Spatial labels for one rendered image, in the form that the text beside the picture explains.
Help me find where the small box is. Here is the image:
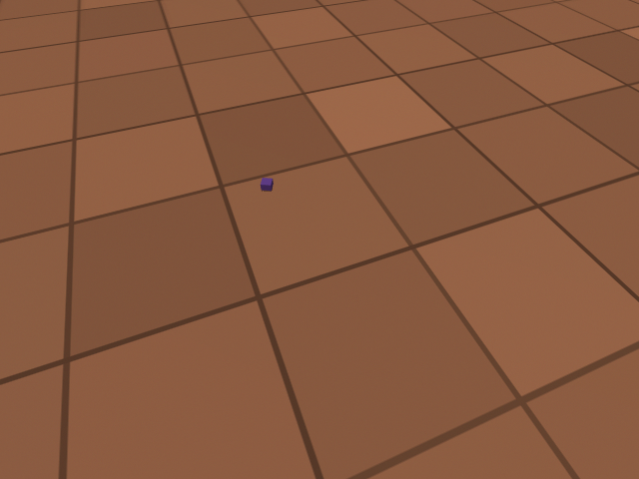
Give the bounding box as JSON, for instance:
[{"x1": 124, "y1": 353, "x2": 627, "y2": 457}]
[{"x1": 261, "y1": 178, "x2": 274, "y2": 191}]

